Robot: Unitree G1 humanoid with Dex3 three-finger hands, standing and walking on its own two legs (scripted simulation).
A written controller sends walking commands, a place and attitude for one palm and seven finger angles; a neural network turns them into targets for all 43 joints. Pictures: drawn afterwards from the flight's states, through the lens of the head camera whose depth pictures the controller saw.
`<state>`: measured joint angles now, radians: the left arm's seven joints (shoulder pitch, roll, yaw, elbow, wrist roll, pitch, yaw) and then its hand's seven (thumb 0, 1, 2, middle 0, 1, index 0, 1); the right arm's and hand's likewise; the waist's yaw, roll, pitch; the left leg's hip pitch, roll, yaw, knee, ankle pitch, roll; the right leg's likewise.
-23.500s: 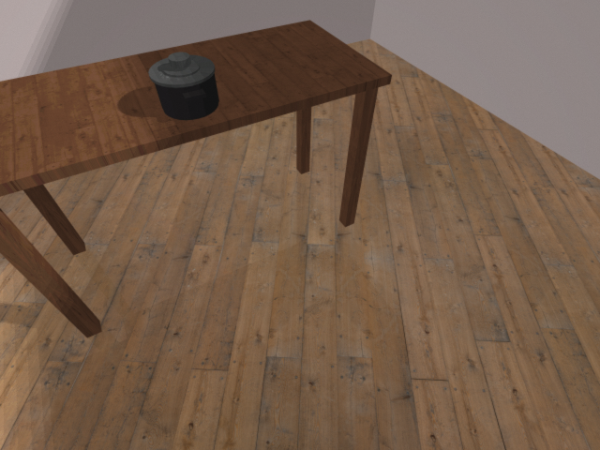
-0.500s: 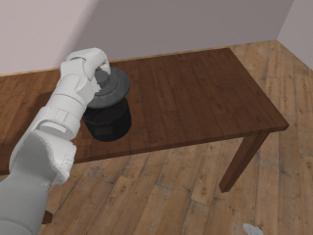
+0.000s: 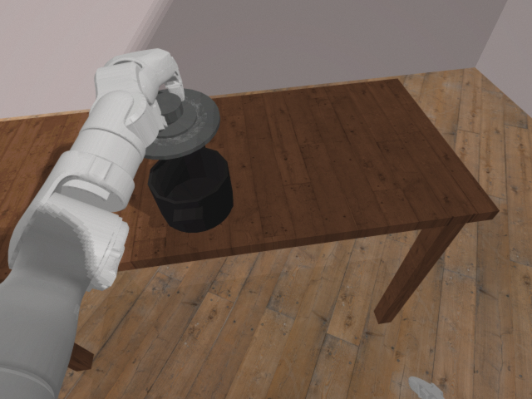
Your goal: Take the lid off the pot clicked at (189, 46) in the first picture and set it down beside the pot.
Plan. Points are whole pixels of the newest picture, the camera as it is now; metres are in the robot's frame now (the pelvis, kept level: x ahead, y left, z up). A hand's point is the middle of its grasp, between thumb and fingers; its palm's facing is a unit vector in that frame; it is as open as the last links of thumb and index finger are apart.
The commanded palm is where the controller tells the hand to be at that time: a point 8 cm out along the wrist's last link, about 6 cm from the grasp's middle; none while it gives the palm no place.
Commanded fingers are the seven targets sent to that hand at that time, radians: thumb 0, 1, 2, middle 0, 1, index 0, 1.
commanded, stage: lift the lid straight up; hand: left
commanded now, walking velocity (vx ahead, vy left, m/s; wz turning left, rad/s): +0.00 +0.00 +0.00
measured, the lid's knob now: (165, 107) +0.51 +0.15 +0.18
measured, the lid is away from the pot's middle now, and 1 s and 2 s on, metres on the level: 0.01 0.07 0.19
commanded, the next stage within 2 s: move the lid sideways beside the pot in 0.26 s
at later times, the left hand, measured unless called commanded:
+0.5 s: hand (163, 97) +0.50 +0.14 +0.21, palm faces -0.25 -0.11 -0.96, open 8.7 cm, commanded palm +0.48 +0.16 +0.29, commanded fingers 0.00 0.47 1.16 -0.75 -1.09 -0.76 -0.98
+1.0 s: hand (106, 114) +0.47 +0.22 +0.21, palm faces -0.27 -0.09 -0.96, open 8.7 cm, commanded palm +0.47 +0.22 +0.29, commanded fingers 0.00 0.47 1.16 -0.75 -1.09 -0.76 -0.98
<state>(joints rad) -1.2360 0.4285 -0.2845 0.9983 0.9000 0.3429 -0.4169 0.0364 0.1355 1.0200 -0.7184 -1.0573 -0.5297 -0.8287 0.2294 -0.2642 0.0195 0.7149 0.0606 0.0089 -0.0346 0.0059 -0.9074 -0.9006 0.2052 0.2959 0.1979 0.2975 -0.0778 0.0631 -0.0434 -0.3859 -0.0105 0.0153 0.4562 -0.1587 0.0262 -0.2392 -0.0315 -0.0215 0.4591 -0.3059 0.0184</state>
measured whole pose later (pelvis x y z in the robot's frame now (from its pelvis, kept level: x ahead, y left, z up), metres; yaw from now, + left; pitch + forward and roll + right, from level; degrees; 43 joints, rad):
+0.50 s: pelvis +0.00 +0.00 +0.00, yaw -1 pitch +6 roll +0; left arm -1.27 0.46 -0.21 1.06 0.95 0.29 -0.41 0.04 0.14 1.02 -0.72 -1.06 -0.53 -0.83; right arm 0.28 -0.27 0.02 0.72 0.05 -0.02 -0.04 0.01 -0.91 -0.90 0.21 0.30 0.20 0.30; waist -0.11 0.06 -0.05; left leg -0.39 0.00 0.04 0.44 -0.16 0.02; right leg -0.25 -0.02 0.00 0.44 -0.29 0.02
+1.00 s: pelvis +0.00 +0.00 +0.00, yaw +0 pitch +5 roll -1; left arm -1.15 0.59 -0.21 0.89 0.93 0.23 -0.50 0.03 0.14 1.02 -0.72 -1.06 -0.53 -0.83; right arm 0.20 -0.28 0.01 0.66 0.07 0.04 -0.04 0.01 -0.91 -0.90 0.20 0.30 0.20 0.30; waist -0.06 0.05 -0.02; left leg -0.37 0.00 0.01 0.46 -0.17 0.02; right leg -0.21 -0.02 -0.03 0.43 -0.29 0.02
